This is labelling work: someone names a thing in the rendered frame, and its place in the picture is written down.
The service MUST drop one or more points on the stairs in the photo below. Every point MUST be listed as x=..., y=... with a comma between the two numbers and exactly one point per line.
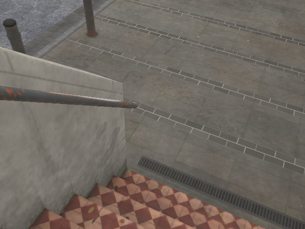
x=137, y=202

